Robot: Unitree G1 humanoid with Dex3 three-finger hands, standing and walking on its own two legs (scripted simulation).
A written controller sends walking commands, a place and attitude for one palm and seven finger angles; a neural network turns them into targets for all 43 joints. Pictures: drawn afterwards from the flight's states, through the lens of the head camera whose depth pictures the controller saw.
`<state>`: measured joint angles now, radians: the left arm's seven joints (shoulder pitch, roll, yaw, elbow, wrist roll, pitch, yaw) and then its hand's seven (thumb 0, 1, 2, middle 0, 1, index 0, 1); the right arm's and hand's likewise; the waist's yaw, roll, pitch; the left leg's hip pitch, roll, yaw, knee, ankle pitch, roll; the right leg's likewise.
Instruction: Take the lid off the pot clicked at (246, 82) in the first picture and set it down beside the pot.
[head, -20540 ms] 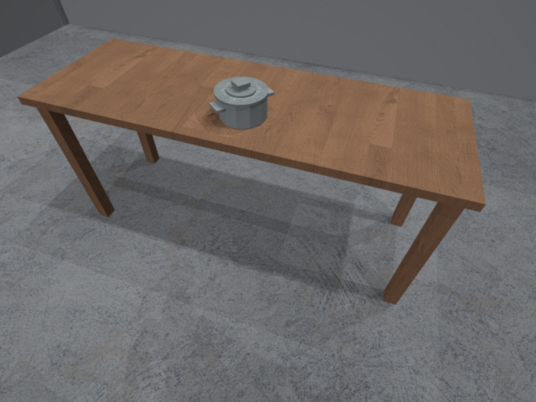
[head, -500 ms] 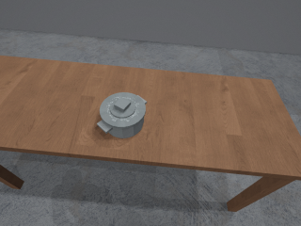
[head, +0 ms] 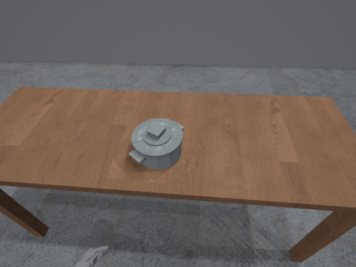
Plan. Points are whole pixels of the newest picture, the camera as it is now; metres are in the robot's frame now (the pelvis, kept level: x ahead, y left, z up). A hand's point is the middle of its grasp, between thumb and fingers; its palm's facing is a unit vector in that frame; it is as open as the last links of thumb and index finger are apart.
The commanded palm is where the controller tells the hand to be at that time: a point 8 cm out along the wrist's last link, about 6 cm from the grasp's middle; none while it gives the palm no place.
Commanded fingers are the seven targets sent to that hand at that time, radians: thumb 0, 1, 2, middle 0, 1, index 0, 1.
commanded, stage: lift the closed hand beside the body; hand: left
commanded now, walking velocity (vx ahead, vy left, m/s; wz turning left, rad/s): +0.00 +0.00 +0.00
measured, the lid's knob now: (156, 130) +0.51 +0.09 +0.00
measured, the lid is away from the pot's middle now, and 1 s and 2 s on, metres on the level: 0.00 0.00 0.00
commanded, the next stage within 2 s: raise the hand higher, near the body in 0.42 s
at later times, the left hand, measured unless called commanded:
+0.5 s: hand out of the picture +0.11 +0.19 -0.07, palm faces +0.23 -0.92 -0.31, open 3.0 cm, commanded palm +0.08 +0.24 -0.04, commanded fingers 0.00 0.90 0.90 -1.30 -1.50 -1.30 -1.50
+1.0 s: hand (78, 251) +0.16 +0.21 +0.02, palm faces +0.26 -0.88 -0.39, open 3.1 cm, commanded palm +0.11 +0.25 +0.06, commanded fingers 0.00 0.90 0.90 -1.30 -1.50 -1.30 -1.50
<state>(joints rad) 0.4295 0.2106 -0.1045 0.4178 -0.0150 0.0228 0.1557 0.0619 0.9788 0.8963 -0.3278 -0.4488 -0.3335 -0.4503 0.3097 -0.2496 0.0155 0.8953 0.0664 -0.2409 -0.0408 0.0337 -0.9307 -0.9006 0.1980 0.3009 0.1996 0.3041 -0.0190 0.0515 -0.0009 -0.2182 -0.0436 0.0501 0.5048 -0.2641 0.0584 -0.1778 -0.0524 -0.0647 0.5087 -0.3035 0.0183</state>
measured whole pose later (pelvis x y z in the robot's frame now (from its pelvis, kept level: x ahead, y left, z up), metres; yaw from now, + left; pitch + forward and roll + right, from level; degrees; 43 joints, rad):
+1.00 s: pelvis +0.02 -0.03 +0.00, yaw +0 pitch -1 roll +0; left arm 0.65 0.26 0.15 -0.14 -0.02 -0.05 0.09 0.01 0.89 0.90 -1.29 -1.50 -1.30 -1.50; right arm 0.17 -0.21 -0.02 0.61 0.03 -0.14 -0.08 0.02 -0.90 -0.90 0.20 0.30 0.20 0.30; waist 0.05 0.04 0.01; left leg -0.19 0.00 0.04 0.49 -0.28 0.02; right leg -0.14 -0.01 -0.07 0.47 -0.32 -0.01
